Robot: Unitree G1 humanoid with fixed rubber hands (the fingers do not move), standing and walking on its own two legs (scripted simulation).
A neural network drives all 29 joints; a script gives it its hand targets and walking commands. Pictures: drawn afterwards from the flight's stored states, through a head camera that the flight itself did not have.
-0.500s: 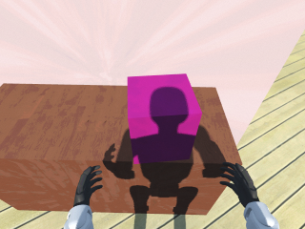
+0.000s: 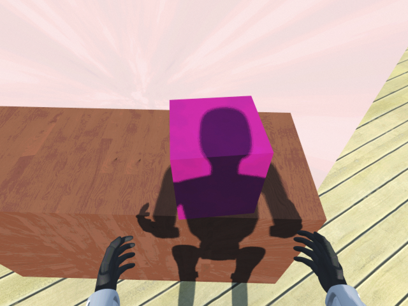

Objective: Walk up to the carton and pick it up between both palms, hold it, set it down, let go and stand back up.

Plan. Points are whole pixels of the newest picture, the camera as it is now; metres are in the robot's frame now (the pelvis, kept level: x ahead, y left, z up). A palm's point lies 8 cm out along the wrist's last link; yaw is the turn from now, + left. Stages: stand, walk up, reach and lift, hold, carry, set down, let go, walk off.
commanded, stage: set down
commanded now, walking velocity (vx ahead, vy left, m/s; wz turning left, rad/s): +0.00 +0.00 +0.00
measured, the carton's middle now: (213, 159) +0.48 +0.02 -0.02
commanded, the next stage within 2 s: let go in 1.00 s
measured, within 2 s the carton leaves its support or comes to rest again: neither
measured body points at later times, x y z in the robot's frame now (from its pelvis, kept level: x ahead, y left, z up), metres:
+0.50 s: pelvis +0.00 +0.00 +0.00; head +0.00 +0.02 +0.45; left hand +0.18 +0.22 -0.06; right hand +0.20 -0.21 -0.06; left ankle +0.02 +0.12 -0.74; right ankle +0.02 -0.12 -0.74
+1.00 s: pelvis +0.00 +0.00 +0.00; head +0.01 +0.02 +0.45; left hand +0.17 +0.23 -0.08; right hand +0.19 -0.21 -0.08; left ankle +0.02 +0.12 -0.74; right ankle +0.02 -0.12 -0.74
